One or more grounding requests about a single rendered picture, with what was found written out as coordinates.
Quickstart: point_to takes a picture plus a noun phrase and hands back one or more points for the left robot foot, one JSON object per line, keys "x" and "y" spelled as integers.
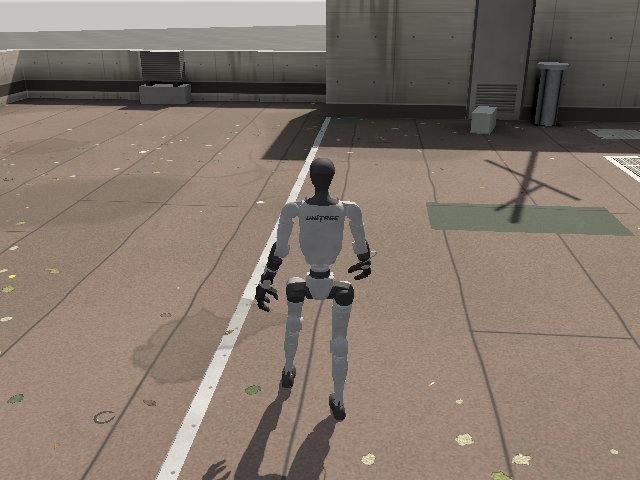
{"x": 287, "y": 380}

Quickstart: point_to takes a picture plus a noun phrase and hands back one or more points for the right robot hand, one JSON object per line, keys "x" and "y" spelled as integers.
{"x": 364, "y": 274}

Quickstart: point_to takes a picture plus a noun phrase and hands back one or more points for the robot left upper arm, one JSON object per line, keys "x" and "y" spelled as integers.
{"x": 289, "y": 211}

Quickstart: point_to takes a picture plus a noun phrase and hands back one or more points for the robot right forearm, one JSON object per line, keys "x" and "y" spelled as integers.
{"x": 364, "y": 259}

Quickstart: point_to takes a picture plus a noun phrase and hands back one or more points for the right robot thigh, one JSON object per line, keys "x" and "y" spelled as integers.
{"x": 341, "y": 308}

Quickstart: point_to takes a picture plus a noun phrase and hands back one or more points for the robot right upper arm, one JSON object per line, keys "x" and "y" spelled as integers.
{"x": 353, "y": 212}

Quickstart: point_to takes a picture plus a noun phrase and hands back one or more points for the left robot hand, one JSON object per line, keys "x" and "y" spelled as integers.
{"x": 260, "y": 297}

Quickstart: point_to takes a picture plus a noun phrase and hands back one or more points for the robot left forearm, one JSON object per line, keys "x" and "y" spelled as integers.
{"x": 271, "y": 269}

